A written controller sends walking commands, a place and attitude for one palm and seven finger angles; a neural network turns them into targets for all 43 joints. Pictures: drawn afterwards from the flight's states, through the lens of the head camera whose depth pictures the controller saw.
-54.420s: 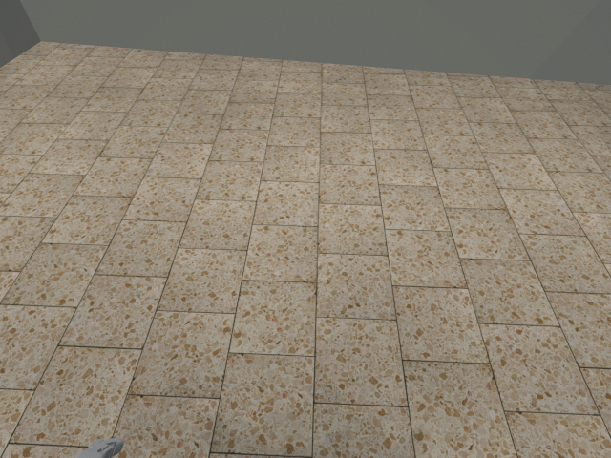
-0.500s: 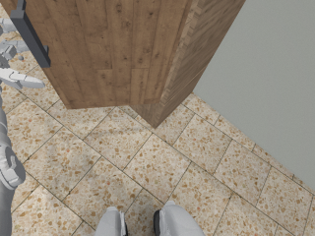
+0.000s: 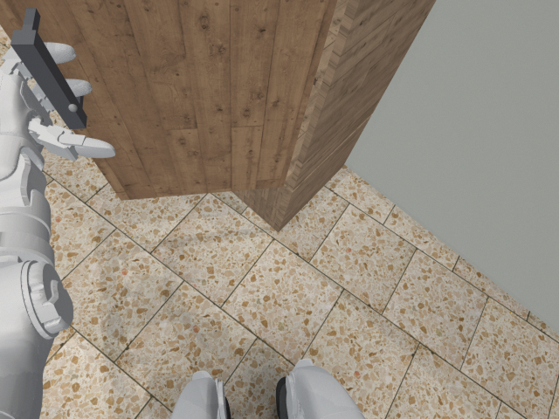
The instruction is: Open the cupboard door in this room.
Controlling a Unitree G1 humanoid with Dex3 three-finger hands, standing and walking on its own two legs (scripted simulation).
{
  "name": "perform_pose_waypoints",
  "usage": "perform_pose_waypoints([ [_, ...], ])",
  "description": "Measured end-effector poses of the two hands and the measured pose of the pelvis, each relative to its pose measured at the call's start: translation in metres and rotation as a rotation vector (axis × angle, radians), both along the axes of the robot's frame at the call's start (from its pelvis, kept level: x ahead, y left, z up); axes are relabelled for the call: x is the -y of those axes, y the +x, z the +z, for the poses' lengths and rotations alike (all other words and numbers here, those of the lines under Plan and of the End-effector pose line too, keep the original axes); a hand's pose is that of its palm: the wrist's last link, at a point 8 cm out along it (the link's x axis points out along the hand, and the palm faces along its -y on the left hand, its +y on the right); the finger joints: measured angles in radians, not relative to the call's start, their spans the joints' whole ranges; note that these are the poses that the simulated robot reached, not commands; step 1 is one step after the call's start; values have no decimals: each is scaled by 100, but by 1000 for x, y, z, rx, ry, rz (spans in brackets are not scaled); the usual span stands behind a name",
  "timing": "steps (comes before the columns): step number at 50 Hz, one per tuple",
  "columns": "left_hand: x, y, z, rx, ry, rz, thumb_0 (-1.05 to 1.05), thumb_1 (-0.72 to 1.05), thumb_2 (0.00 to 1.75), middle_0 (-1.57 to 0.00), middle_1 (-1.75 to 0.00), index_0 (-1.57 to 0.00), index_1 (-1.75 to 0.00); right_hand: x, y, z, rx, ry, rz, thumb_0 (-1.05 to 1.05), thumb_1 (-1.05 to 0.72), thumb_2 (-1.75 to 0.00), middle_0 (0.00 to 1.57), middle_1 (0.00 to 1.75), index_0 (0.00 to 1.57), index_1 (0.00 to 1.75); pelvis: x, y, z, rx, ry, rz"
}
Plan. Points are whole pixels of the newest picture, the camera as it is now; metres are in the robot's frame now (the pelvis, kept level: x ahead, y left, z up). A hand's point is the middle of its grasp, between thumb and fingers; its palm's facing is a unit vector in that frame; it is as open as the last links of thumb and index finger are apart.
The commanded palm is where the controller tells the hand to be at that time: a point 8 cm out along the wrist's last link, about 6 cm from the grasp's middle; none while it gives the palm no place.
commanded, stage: slide the fingers in behind the handle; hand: left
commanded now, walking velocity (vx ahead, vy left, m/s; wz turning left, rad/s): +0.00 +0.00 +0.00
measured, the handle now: (56, 74) +0.57 +0.25 +0.08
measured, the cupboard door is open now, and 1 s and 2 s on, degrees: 51 51 75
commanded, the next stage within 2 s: close the thumb around the handle in 0.52 s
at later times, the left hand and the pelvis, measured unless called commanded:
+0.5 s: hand (73, 112) +0.51 +0.22 +0.07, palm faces +0.05 -1.00 -0.01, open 14.0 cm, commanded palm +0.49 +0.26 +0.07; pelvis +0.00 -0.01 +0.00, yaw +0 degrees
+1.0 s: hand (74, 109) +0.51 +0.22 +0.07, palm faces +0.06 -1.00 -0.01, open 9.9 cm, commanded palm +0.49 +0.26 +0.07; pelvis +0.00 +0.00 +0.00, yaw +0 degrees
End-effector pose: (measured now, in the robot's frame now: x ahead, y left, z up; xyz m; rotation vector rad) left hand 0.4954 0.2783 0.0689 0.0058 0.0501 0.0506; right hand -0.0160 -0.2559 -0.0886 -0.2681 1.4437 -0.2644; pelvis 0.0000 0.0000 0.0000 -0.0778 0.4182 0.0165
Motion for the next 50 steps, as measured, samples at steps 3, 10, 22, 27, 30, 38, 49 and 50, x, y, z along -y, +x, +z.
perform_pose_waypoints([
  [3,3,-1,1,6,8,0,-2,-50,30,-30,-120,-30,-120,1,0,0,4,4,-5,1,-91,-90,21,30,21,30,2,1,1,2,3,-2],
  [10,6,-3,2,2,-1,9,-2,-50,30,-29,-120,-30,-120,4,3,0,12,8,-3,1,-91,-90,21,30,21,30,4,1,2,9,7,-1],
  [22,2,-8,1,6,2,2,-2,-50,30,-30,-120,-30,-120,11,7,-1,28,-10,13,1,-91,-90,21,30,21,30,6,-1,0,8,7,2],
  [27,2,-8,1,10,3,-1,-2,-50,30,-30,-120,-30,-120,11,7,-1,29,-14,15,1,-91,-90,21,30,20,30,5,-2,-1,7,6,3],
  [30,3,-8,2,10,1,-6,-2,-50,30,-30,-120,-30,-120,10,6,-1,27,-12,16,1,-91,-90,20,30,20,30,4,-3,-1,8,5,5],
  [38,4,-6,2,12,5,1,-2,-43,33,-30,-121,-31,-121,5,1,-2,27,-5,9,1,-91,-90,21,30,21,30,2,-4,-1,6,4,2],
  [49,5,-7,4,13,5,4,-1,5,54,-33,-126,-34,-126,0,-5,-2,11,7,0,1,-91,-90,21,30,21,30,0,-3,0,10,4,0],
  [50,5,-7,4,13,3,5,-1,10,56,-33,-127,-34,-126,0,-5,-2,10,7,0,1,-91,-90,21,30,21,30,0,-3,0,11,4,0],
])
